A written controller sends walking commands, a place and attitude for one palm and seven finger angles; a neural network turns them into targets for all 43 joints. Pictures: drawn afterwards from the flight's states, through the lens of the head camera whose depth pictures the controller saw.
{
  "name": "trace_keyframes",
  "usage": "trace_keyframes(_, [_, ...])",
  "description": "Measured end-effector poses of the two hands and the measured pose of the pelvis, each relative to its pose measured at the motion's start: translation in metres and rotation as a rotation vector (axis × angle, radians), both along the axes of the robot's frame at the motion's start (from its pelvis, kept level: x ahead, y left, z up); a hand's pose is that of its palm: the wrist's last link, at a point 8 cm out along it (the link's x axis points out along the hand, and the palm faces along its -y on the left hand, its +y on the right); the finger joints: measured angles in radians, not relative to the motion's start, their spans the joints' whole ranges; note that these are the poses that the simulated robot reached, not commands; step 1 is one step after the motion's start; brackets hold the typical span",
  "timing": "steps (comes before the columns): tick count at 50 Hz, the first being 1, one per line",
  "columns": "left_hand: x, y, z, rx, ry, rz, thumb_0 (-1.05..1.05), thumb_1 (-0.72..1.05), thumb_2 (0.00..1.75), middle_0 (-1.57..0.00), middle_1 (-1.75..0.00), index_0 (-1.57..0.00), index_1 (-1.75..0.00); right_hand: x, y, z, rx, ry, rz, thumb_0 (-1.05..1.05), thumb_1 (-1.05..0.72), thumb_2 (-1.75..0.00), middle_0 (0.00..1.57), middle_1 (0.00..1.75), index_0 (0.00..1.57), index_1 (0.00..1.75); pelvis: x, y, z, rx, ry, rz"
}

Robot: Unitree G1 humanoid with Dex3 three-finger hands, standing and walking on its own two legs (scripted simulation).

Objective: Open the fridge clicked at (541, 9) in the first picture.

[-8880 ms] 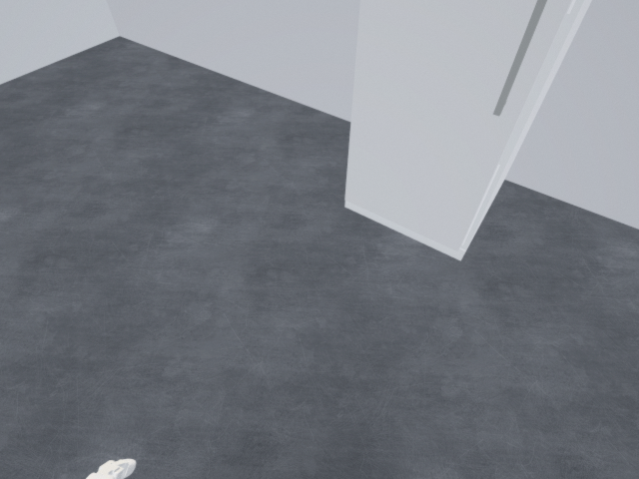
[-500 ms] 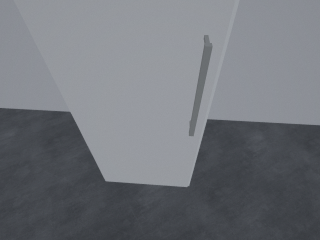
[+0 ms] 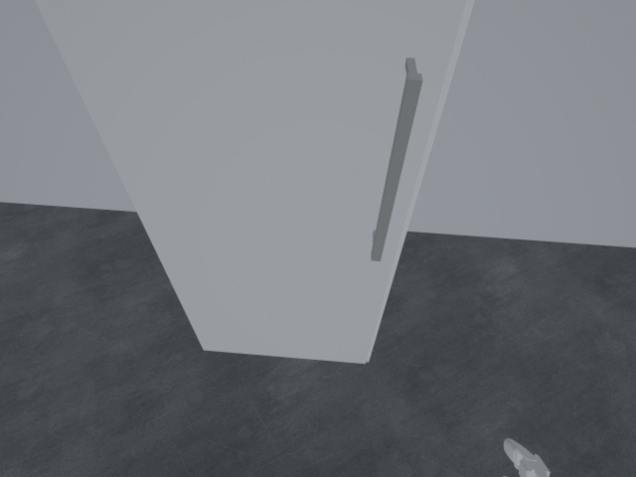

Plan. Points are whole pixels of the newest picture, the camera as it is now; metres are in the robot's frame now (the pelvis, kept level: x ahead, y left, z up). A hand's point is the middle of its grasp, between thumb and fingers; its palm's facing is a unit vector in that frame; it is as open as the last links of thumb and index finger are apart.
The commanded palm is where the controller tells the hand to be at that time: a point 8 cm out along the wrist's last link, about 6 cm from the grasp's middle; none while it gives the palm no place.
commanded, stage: raise the hand to about handle height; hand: right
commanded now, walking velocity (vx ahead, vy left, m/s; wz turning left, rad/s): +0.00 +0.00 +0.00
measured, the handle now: (390, 178) +0.52 -0.07 +0.10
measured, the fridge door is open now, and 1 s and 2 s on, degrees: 0 0 0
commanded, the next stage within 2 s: move the hooked fingers beside the handle in 1.98 s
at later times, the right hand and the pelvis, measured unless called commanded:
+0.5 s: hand (511, 465) +0.16 -0.20 +0.00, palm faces +0.05 +1.00 -0.06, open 9.7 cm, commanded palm +0.14 -0.26 +0.00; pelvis -0.05 +0.02 -0.07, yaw -3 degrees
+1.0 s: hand (564, 406) +0.21 -0.25 +0.05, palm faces +0.06 +1.00 -0.05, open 12.7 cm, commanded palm +0.18 -0.30 +0.06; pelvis -0.03 +0.00 -0.03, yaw -1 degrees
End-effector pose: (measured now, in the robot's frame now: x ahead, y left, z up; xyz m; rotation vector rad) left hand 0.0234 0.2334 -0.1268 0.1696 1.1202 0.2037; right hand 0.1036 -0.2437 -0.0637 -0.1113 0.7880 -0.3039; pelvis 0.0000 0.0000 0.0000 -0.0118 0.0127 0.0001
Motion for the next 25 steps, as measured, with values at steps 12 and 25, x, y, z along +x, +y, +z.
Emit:
trace_keyframes(12, [0.137,0.043,0.044,0.113,-0.605,-0.165,0.01,0.91,0.9,-0.2,-0.3,-0.2,-0.3,0.054,0.027,0.046,0.142,-0.788,0.319,0.01,-0.69,-0.8,0.21,0.44,0.22,0.45,-0.038,0.013,-0.055,-0.005,0.163,0.009])
trace_keyframes(25, [0.132,-0.004,0.007,0.017,-0.508,-0.279,0.01,0.9,0.9,-0.2,-0.3,-0.21,-0.3,0.033,-0.006,0.064,0.03,-0.823,0.284,0.01,-0.38,-0.68,0.23,0.64,0.24,0.64,-0.049,0.022,-0.065,0.059,0.167,-0.053])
